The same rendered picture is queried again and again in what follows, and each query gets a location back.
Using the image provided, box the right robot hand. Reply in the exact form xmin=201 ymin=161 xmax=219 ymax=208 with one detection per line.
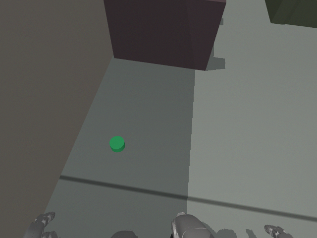
xmin=264 ymin=225 xmax=293 ymax=238

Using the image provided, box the left robot hand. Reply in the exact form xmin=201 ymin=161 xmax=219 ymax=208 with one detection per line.
xmin=23 ymin=212 xmax=58 ymax=238

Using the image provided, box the tin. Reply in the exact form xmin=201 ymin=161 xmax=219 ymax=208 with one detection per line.
xmin=109 ymin=136 xmax=125 ymax=152

